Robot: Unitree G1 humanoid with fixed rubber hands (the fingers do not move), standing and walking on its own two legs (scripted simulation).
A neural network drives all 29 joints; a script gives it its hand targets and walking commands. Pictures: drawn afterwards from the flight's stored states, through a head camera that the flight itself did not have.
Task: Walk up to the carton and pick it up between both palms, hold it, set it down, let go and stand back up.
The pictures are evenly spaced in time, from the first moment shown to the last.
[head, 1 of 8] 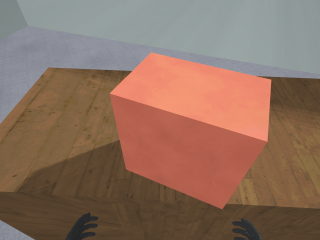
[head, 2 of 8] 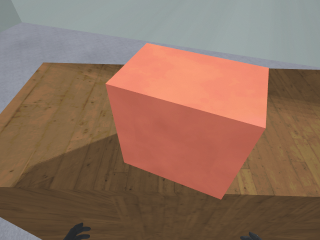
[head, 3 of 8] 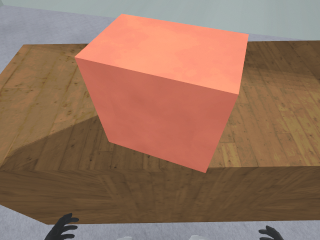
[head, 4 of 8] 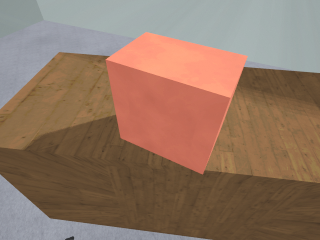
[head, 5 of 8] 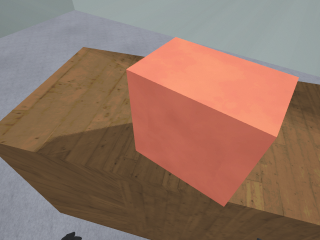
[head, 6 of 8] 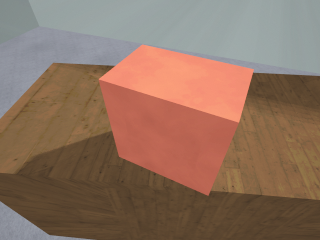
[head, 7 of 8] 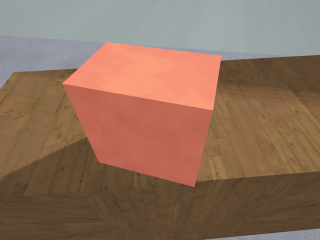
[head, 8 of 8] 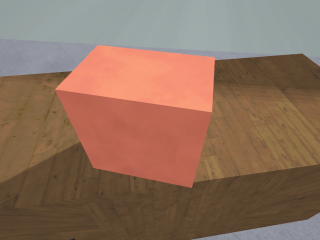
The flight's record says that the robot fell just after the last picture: no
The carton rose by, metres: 0.00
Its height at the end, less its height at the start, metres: +0.00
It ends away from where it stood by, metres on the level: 0.00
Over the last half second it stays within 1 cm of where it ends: yes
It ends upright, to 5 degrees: yes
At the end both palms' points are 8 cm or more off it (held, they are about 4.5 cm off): yes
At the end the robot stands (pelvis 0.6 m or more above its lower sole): yes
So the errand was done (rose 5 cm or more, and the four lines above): no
